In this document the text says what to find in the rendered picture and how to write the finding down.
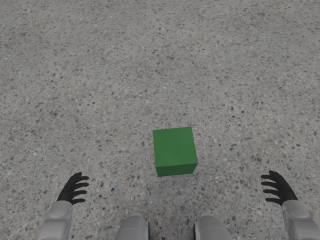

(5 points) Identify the carton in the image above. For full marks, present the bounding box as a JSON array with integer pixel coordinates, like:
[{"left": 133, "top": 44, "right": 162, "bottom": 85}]
[{"left": 152, "top": 126, "right": 198, "bottom": 177}]

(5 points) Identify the robot right forearm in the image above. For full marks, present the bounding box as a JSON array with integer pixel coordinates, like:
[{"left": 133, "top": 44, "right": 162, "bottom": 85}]
[{"left": 282, "top": 199, "right": 320, "bottom": 240}]

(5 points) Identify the robot right hand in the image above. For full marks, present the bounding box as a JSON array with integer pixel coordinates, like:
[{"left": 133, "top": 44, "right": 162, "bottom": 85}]
[{"left": 260, "top": 170, "right": 298, "bottom": 206}]

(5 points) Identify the right robot shin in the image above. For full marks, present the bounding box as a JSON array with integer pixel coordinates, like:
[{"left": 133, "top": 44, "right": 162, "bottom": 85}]
[{"left": 200, "top": 213, "right": 211, "bottom": 217}]

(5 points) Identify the left robot thigh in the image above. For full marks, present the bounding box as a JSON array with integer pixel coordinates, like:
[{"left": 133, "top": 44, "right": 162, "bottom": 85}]
[{"left": 114, "top": 215, "right": 149, "bottom": 240}]

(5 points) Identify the robot left hand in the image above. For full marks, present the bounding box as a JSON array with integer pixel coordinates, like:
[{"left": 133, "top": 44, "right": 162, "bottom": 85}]
[{"left": 57, "top": 172, "right": 89, "bottom": 205}]

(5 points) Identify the robot left forearm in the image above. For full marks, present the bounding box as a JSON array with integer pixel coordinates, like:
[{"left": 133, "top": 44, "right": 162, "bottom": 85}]
[{"left": 33, "top": 200, "right": 73, "bottom": 240}]

